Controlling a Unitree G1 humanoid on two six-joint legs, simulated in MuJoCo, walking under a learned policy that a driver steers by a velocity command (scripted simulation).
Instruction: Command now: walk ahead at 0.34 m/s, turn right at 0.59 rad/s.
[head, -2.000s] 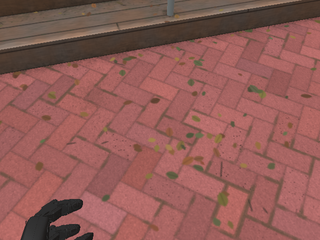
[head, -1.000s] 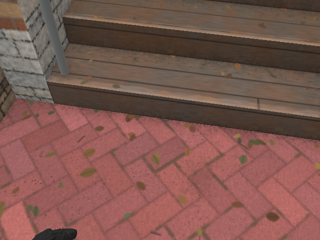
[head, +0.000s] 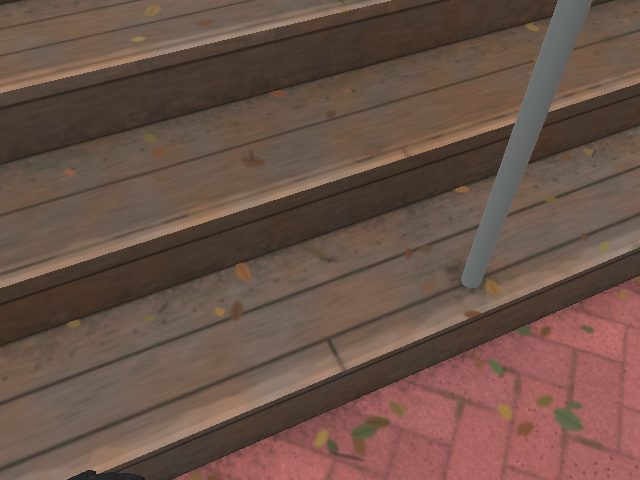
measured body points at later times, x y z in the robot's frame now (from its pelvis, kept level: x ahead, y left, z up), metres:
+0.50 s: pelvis +0.13 -0.03 +0.00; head +0.15 -0.03 +0.45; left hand +0.25 +0.22 -0.12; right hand +0.19 -0.29 -0.14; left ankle +0.13 +0.09 -0.71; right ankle +0.16 -0.10 -0.74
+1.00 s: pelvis +0.13 +0.02 +0.01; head +0.16 +0.05 +0.46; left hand +0.22 +0.34 -0.10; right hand +0.36 -0.23 -0.07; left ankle +0.10 +0.10 -0.74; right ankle +0.20 -0.14 -0.69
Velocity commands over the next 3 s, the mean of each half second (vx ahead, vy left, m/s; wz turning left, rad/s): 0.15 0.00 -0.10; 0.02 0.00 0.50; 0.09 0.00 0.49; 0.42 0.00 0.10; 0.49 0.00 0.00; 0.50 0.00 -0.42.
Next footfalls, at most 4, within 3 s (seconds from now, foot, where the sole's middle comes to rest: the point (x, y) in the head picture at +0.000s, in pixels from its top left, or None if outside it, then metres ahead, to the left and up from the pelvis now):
0.08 right None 0.20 -0.10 -0.78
0.66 left None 0.14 0.11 -0.78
1.16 right None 0.24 -0.10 -0.78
1.52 left None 0.13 0.11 -0.78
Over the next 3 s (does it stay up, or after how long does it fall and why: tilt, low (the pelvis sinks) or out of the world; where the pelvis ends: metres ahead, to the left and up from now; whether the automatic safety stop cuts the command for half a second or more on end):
stays up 0.75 0.42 0.18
